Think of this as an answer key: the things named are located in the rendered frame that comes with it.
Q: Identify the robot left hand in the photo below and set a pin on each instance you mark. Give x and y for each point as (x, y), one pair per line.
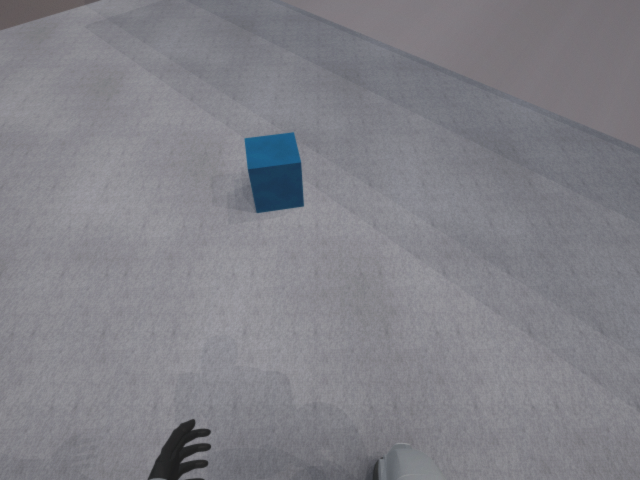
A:
(168, 464)

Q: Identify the carton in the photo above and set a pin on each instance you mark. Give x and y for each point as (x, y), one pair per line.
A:
(275, 172)

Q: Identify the robot right shin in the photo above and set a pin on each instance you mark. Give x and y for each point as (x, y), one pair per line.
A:
(400, 445)

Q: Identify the right robot thigh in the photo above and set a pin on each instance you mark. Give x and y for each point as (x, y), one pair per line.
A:
(408, 464)

